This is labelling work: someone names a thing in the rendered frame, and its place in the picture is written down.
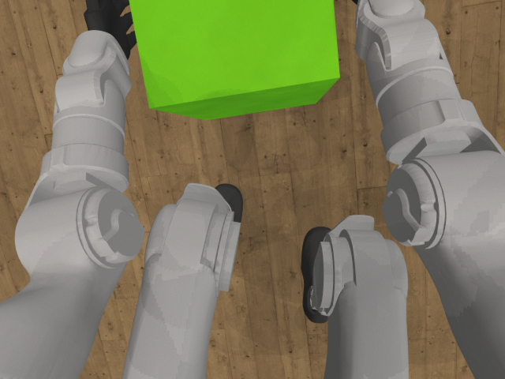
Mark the robot right upper arm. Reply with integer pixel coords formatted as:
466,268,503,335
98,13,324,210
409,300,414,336
382,150,505,379

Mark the robot left upper arm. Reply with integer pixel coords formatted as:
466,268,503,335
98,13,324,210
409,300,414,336
0,186,144,379

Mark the robot left hand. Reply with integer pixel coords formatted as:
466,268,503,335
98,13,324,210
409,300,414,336
84,0,137,60

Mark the right robot foot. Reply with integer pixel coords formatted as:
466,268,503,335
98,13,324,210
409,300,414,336
301,227,331,324

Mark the robot left forearm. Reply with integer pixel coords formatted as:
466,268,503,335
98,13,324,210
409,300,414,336
24,30,132,210

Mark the robot left shin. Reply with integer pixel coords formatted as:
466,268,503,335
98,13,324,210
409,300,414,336
144,183,231,266

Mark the carton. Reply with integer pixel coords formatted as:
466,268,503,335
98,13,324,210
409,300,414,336
129,0,340,120

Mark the robot right forearm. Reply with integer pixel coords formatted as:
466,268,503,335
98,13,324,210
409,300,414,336
355,0,505,165

